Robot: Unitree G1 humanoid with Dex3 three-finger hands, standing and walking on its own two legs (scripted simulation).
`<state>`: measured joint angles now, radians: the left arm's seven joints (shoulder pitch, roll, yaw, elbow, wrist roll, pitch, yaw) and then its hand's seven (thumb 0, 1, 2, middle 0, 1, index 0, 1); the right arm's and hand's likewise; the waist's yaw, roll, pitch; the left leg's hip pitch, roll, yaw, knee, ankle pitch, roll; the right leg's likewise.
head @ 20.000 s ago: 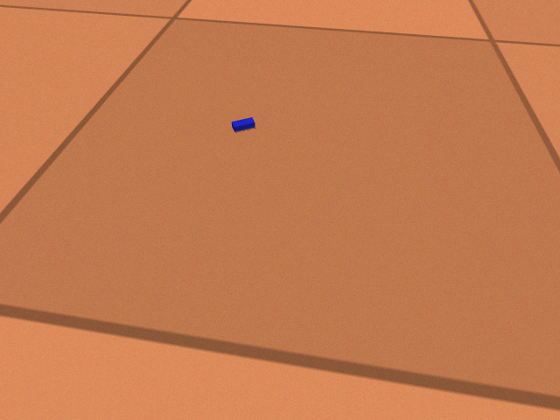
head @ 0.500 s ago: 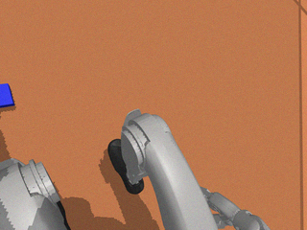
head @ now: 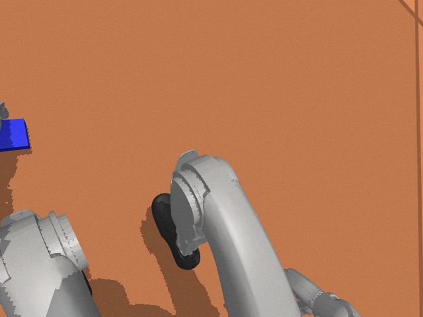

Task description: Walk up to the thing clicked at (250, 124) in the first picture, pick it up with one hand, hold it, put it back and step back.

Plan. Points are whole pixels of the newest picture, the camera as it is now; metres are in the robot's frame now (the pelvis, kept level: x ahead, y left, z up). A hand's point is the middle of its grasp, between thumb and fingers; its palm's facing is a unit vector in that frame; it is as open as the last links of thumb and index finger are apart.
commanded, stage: close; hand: left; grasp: from above
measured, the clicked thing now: out of the picture +0.47 +0.22 -0.30
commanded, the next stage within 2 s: settle in 0.30 s
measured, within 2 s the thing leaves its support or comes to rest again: leaves its support in 0.70 s
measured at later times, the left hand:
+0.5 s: hand out of the picture +0.46 +0.25 -0.27, palm faces -0.50 -0.08 -0.86, open 8.3 cm
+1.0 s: hand out of the picture +0.48 +0.26 -0.19, palm faces -0.35 -0.02 -0.93, open 8.1 cm
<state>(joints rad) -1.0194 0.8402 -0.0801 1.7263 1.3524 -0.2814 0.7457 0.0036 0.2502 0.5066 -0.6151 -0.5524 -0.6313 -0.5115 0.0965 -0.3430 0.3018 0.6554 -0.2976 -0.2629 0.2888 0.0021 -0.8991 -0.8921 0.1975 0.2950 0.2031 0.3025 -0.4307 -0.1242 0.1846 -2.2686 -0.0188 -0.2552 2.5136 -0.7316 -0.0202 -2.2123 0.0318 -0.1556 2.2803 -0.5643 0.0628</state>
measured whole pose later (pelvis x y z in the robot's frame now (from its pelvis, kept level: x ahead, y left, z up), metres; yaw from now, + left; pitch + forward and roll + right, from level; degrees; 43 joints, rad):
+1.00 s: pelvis +0.02 +0.00 +0.01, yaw +2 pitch +34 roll -12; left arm -0.97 0.68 0.00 1.53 1.27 -0.07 0.61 0.01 0.27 0.23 -0.88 -0.21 -0.94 -0.18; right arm 0.17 -0.33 0.13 0.73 -0.20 -0.20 0.34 0.00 -0.91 -0.89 0.20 0.30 0.20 0.30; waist -0.37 0.01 -0.02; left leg -2.31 -0.02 -0.19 2.45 -0.75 -0.02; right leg -2.27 0.01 -0.10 2.27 -0.61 0.04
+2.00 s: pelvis +0.01 -0.01 +0.12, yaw +10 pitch +35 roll -4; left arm -0.60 0.52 -0.11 0.82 1.08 -0.18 0.14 0.00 0.26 0.27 -0.87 -0.26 -0.90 -0.26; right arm 0.21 -0.29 -0.04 0.63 -0.03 0.06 0.06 0.01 -0.91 -0.90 0.20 0.30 0.21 0.30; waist -0.14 0.05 -0.17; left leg -1.99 -0.03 -0.07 2.06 -0.68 0.00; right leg -1.99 -0.02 -0.01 1.98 -0.60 0.04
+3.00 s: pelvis +0.07 +0.00 +0.39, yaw +10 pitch +12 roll -1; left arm -0.32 0.43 -0.18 0.78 1.05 -0.12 0.09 0.01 0.24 0.27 -0.92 -0.21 -0.93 -0.24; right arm 0.26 -0.25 -0.05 0.71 0.04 0.03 -0.05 0.01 -0.92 -0.90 0.20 0.30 0.20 0.30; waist -0.06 0.02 -0.10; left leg -0.75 0.02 -0.01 0.98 -0.45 0.00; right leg -0.78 0.00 0.02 0.94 -0.38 0.03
